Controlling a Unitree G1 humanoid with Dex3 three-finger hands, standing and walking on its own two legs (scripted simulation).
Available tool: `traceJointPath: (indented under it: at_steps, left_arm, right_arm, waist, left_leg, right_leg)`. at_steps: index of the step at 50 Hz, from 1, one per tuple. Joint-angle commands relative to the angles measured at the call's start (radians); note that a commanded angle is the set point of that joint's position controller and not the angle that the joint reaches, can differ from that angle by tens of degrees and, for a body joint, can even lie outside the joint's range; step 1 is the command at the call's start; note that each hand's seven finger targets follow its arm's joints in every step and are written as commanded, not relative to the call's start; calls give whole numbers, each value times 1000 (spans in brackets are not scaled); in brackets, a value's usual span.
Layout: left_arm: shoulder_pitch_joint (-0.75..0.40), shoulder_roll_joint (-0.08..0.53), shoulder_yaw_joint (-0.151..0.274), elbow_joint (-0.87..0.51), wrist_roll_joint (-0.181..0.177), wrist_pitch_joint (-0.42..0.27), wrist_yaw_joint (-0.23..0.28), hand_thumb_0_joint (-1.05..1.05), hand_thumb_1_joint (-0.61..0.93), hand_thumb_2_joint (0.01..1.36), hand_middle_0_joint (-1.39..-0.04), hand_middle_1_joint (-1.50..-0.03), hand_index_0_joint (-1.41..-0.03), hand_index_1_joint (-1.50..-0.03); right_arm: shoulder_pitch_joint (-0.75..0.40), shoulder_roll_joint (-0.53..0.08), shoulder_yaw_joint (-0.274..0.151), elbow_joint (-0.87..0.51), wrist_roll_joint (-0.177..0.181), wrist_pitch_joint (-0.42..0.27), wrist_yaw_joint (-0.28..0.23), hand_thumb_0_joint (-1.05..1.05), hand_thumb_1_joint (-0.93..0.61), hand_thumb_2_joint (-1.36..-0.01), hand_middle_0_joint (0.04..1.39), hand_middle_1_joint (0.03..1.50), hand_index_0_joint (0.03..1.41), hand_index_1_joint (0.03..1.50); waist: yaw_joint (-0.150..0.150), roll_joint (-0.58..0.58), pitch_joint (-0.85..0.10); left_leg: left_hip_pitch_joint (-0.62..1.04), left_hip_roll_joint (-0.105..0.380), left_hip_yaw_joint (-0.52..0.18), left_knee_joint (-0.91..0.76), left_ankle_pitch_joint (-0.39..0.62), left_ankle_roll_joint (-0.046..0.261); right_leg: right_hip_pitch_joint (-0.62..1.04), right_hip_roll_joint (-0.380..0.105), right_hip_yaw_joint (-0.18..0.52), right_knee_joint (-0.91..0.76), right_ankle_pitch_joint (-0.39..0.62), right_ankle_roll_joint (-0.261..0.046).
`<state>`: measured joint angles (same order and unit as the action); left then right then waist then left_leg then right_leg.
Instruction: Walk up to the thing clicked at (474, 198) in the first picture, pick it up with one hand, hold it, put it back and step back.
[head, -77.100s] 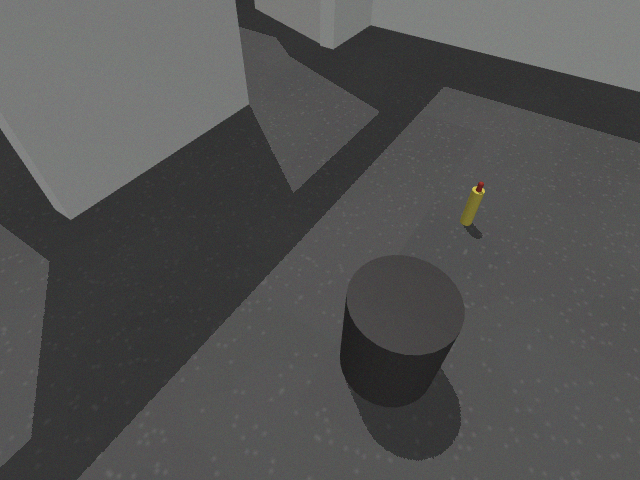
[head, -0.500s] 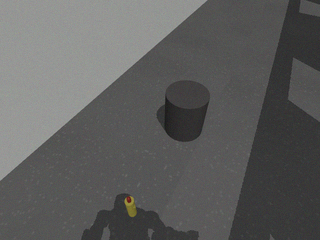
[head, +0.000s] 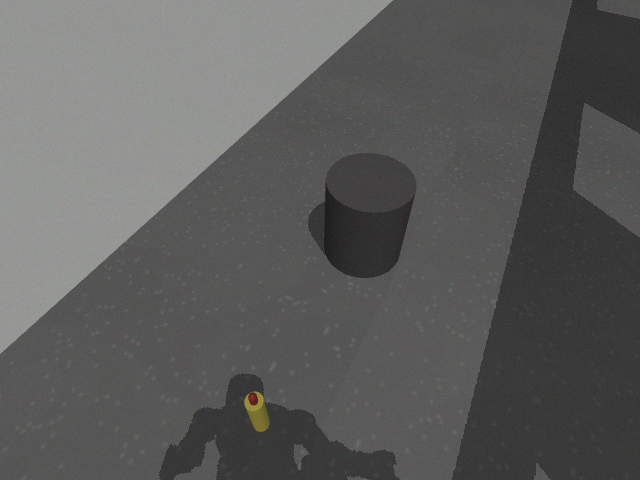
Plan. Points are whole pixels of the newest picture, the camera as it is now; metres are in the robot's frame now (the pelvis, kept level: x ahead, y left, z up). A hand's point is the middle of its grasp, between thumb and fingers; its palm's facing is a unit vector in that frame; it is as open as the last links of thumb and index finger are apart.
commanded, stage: stand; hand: left
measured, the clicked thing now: (257, 410) +0.41 +0.19 -0.67
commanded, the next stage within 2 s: step back in 0.46 s
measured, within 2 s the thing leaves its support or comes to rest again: neither
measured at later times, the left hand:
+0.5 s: hand out of the picture +0.09 +0.24 -0.16, palm faces +0.00 -0.94 -0.34, open 7.4 cm
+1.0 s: hand out of the picture +0.08 +0.30 -0.18, palm faces -0.06 -0.94 -0.34, open 7.4 cm
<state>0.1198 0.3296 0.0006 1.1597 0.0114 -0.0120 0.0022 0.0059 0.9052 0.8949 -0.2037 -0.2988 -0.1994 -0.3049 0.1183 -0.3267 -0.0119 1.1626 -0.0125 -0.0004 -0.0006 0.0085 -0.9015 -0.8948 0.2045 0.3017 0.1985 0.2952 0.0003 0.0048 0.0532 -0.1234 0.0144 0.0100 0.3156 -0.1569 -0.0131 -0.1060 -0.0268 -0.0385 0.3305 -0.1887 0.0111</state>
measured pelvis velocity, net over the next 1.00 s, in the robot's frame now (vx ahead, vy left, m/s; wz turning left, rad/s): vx -0.06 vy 0.05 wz -0.01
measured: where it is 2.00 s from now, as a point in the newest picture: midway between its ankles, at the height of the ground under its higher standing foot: outside the picture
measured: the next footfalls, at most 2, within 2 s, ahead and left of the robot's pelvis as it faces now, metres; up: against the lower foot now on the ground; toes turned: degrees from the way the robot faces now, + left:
left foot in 0.78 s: -0.02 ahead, +0.13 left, +0.00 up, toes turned -1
right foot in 1.20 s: -0.07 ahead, -0.07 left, +0.00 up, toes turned +0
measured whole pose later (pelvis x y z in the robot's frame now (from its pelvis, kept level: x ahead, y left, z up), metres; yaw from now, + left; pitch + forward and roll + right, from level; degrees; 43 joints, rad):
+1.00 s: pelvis -0.06 +0.05 -0.01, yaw -1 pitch +0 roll -2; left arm 0.04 0.39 0.05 0.89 0.00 0.06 0.02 0.01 0.91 0.89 -0.20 -0.30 -0.20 -0.30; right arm 0.15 -0.34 -0.05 0.95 -0.03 0.04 -0.02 0.01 -0.90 -0.89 0.21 0.30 0.20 0.30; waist -0.03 -0.04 0.20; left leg -0.27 -0.03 0.00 0.55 -0.28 0.07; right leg -0.46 0.11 0.15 1.09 -0.49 0.00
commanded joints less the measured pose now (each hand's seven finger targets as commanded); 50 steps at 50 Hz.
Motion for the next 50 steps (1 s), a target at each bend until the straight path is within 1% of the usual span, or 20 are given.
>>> traceJointPath:
  at_steps: [1, 8, 12, 22, 23, 26, 29, 32, 33, 36, 37, 38, 39, 40, 41, 42, 45, 46, 48, 50]
  left_arm:
    - [-45, 208, 44, -58, 1, -20, 17, 0, 900, 900, -200, -300, -200, -300]
    - [-41, 203, 43, -60, 1, -20, 16, 0, 900, 900, -200, -300, -200, -300]
    - [-46, 199, 42, -62, 1, -21, 15, 0, 900, 900, -200, -300, -200, -300]
    - [-55, 209, 46, -71, -1, -22, 17, 0, 900, 900, -200, -300, -200, -300]
    - [-50, 290, 95, -97, -23, -11, 19, 0, 900, 900, -200, -300, -200, -300]
    - [-31, 285, 104, -136, -23, -1, 25, 0, 900, 900, -200, -300, -200, -300]
    - [-65, 297, 115, -183, -15, 9, 24, 0, 900, 900, -200, -300, -200, -300]
    - [-118, 320, 121, -247, 7, 15, 25, 0, 900, 900, -200, -300, -200, -300]
    - [-127, 324, 124, -268, 16, 18, 25, 0, 900, 900, -200, -300, -200, -300]
    - [-186, 301, 116, -305, 18, 27, 23, 0, 900, 900, -200, -300, -200, -300]
    - [-173, 289, 112, -311, 12, 34, 23, 0, 900, 900, -200, -300, -200, -300]
    - [-160, 263, 104, -323, 3, 42, 22, 0, 900, 900, -200, -300, -200, -300]
    - [-157, 218, 100, -337, -12, 47, 26, 0, 900, 900, -200, -300, -200, -300]
    - [-132, 207, 102, -332, -7, 58, 34, 0, 900, 900, -200, -300, -200, -300]
    - [-91, 211, 99, -327, -4, 64, 38, 0, 900, 900, -200, -300, -200, -300]
    - [-62, 203, 95, -325, -5, 62, 43, 0, 900, 900, -200, -300, -200, -300]
    - [-41, 236, 102, -311, -13, 62, 42, 0, 900, 900, -200, -300, -200, -300]
    - [-27, 236, 104, -314, -11, 61, 40, 0, 900, 900, -200, -300, -200, -300]
    - [-21, 229, 105, -327, -3, 55, 38, 0, 900, 900, -200, -300, -200, -300]
    - [-54, 224, 106, -348, 1, 48, 36, 0, 900, 900, -200, -300, -200, -300]
  right_arm:
    - [-35, -207, -30, -54, -5, -27, -16, 0, -900, -900, 200, 300, 200, 300]
    - [-44, -214, -29, -57, -1, -29, -17, 0, -900, -900, 200, 300, 200, 300]
    - [-46, -217, -29, -57, -1, -27, -17, 0, -900, -900, 200, 300, 200, 300]
    - [-64, -212, -28, -63, -2, -29, -17, 0, -900, -900, 200, 300, 200, 300]
    - [-95, -264, -49, -94, 6, -10, -10, 0, -900, -900, 200, 300, 200, 300]
    - [-62, -245, -56, -128, 17, 4, -8, 0, -900, -900, 200, 300, 200, 300]
    - [-50, -232, -65, -157, 17, 19, -5, 0, -900, -900, 200, 300, 200, 300]
    - [-6, -225, -75, -183, 7, 40, 1, 0, -900, -900, 200, 300, 200, 300]
    - [20, -225, -77, -193, 3, 44, 6, 0, -900, -900, 200, 300, 200, 300]
    - [80, -229, -84, -202, 12, 38, 13, 0, -900, -900, 200, 300, 200, 300]
    - [87, -239, -87, -201, 10, 29, 10, 0, -900, -900, 200, 300, 200, 300]
    - [76, -277, -96, -213, -1, 21, 3, 0, -900, -900, 200, 300, 200, 300]
    - [55, -343, -109, -222, -11, 13, -1, 0, -900, -900, 200, 300, 200, 300]
    - [73, -361, -115, -228, -24, 6, -7, 0, -900, -900, 200, 300, 200, 300]
    - [69, -355, -113, -232, -23, 3, -14, 0, -900, -900, 200, 300, 200, 300]
    - [42, -364, -115, -260, -21, 3, -17, 0, -900, -900, 200, 300, 200, 300]
    - [-32, -298, -104, -291, -26, 2, -37, 0, -900, -900, 200, 300, 200, 300]
    - [-27, -283, -100, -299, -21, 0, -41, 0, -900, -900, 200, 300, 200, 300]
    - [11, -271, -101, -308, -16, 2, -44, 0, -900, -900, 200, 300, 200, 300]
    - [59, -263, -103, -306, -12, 4, -46, 0, -900, -900, 200, 300, 200, 300]
  waist:
    - [0, 4, -93]
    - [3, 5, -91]
    - [-1, -3, -72]
    - [1, 0, -94]
    - [1, -13, 19]
    - [-7, -34, -60]
    - [-13, -78, -111]
    - [-16, -177, -112]
    - [-21, -198, -111]
    - [-56, -197, -106]
    - [-52, -157, -111]
    - [-52, -2, -92]
    - [-45, 179, -80]
    - [-37, 173, -81]
    - [-26, 113, -87]
    - [-26, 168, -113]
    - [8, 160, -128]
    - [15, 157, -133]
    - [-6, 130, -141]
    - [-39, 121, -114]
  left_leg:
    - [26, 112, -90, -43, 137, 25]
    - [51, 119, -88, -33, 215, 23]
    - [43, 117, -87, -40, 169, 19]
    - [61, 122, -81, -37, 222, 18]
    - [-29, 98, -86, 72, 323, 43]
    - [-23, 76, -52, 169, 308, 51]
    - [-50, 13, -23, 292, 169, 43]
    - [-104, -53, -33, 512, -289, 49]
    - [-113, -47, -47, 549, -349, 58]
    - [-110, -28, -52, 434, -252, 63]
    - [-96, -14, -40, 296, -66, 58]
    - [-104, 80, -144, 139, 245, 68]
    - [-58, 207, -353, 62, 495, 118]
    - [15, 272, -443, 59, 582, 167]
    - [18, 293, -403, 103, 672, 209]
    - [34, 306, -427, 100, 689, 203]
    - [95, 196, -257, 155, 625, 156]
    - [124, 194, -246, 172, 619, 171]
    - [162, 196, -236, 188, 629, 194]
    - [179, 185, -231, 188, 624, 181]
  right_leg:
    - [31, -113, 97, -52, 145, -22]
    - [30, -113, 91, -45, 211, -20]
    - [17, -110, 94, -62, 172, -16]
    - [40, -114, 91, -50, 240, -21]
    - [-42, -101, 111, 25, 371, -30]
    - [-25, -126, 119, 64, 425, -79]
    - [-54, -190, 178, 52, 407, -149]
    - [-123, -307, 266, 53, 413, -252]
    - [-150, -323, 269, 68, 387, -268]
    - [-155, -257, 188, 157, 353, -205]
    - [-141, -207, 153, 228, 311, -161]
    - [-160, -98, 87, 370, 198, -97]
    - [-270, 73, 63, 531, -47, -46]
    - [-367, 132, 154, 629, -412, -46]
    - [-368, 126, 199, 724, -455, -45]
    - [-396, 135, 230, 782, -453, -42]
    - [-420, 123, 246, 812, -322, -35]
    - [-424, 120, 236, 825, -302, -27]
    - [-416, 119, 209, 789, -298, -8]
    - [-409, 111, 188, 689, -293, 6]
